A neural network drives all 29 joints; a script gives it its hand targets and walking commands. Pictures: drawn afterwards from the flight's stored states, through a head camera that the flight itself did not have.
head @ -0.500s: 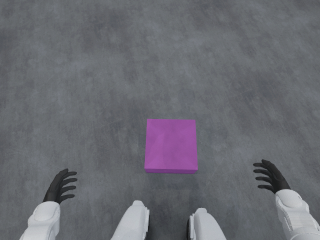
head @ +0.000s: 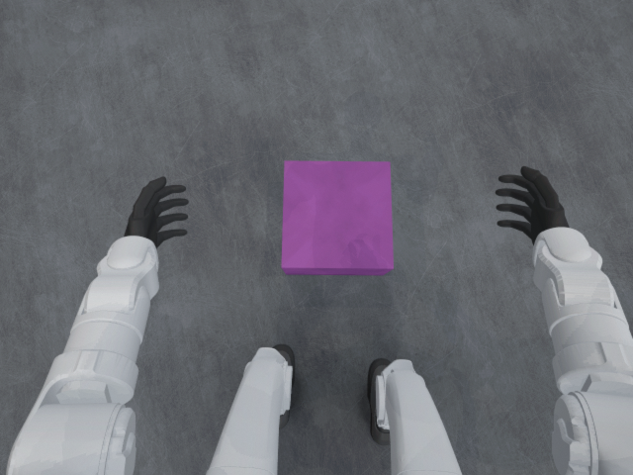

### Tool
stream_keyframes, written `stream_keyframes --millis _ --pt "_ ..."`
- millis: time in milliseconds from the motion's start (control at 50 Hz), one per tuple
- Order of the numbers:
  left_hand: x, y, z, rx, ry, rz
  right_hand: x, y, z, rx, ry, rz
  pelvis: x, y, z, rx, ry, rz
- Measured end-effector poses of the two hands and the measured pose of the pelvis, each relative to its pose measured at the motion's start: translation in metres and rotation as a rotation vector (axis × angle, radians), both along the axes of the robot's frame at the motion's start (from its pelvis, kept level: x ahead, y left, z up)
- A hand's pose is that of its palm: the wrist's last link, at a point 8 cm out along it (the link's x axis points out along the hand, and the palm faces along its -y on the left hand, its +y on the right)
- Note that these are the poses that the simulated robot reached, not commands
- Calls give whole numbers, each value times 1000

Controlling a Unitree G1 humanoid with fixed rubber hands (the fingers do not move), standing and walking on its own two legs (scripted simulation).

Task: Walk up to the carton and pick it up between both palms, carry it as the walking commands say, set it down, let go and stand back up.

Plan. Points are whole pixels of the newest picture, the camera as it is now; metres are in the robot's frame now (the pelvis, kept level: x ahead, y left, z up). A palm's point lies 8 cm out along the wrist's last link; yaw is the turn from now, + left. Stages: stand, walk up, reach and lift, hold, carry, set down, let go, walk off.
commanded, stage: reach and lift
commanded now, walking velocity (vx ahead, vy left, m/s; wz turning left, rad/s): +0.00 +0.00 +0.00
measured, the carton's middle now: (335, 220) +0.55 -0.02 -0.61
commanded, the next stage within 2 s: none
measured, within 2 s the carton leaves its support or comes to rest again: neither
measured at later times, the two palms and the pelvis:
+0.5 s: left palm (187, 154) +0.51 +0.21 -0.13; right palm (520, 159) +0.51 -0.25 -0.12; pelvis +0.02 +0.00 -0.02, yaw -1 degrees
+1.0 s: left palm (220, 193) +0.50 +0.19 -0.26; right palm (480, 190) +0.51 -0.24 -0.23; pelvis -0.03 -0.01 -0.12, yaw -3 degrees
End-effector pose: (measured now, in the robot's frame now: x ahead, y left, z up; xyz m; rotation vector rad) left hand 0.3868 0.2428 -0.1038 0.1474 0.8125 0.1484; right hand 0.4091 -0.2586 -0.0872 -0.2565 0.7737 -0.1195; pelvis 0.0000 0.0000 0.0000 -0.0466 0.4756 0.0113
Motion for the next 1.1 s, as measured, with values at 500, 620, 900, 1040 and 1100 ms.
stream_keyframes --millis 500,620,900,1040,1100 --pt "125 -35 -25 -56 -149 -30 104 7 -31 87 -155 -11 21 -5 -16 -1 274 -21" --pt "121 -27 -40 -53 -120 -12 107 4 -36 93 -159 -35 21 -5 -19 -1 305 -23" --pt "108 -40 -123 -89 -141 2 91 9 -119 104 -125 -43 -14 -6 -83 -2 405 -39" --pt "113 -54 -165 -101 -128 23 100 16 -153 128 -146 -62 -33 -8 -130 1 394 -46" --pt "114 -56 -182 -100 -122 33 103 18 -168 130 -145 -71 -35 -10 -146 3 388 -48"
